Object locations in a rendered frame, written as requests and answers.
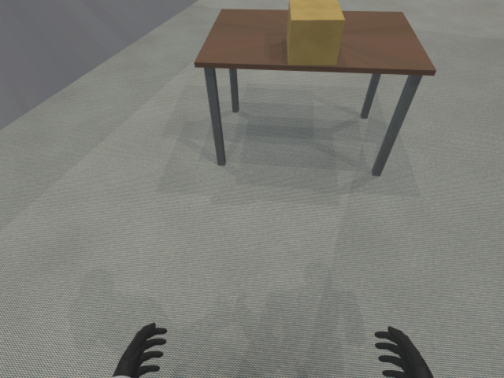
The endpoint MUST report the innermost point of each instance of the left robot hand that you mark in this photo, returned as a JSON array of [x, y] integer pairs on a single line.
[[133, 357]]

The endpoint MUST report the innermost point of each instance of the table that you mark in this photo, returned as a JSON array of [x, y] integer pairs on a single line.
[[372, 42]]

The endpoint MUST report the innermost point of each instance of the carton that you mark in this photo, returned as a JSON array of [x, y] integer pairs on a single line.
[[314, 32]]

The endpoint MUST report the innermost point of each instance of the right robot hand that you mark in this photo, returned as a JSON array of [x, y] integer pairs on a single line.
[[411, 362]]

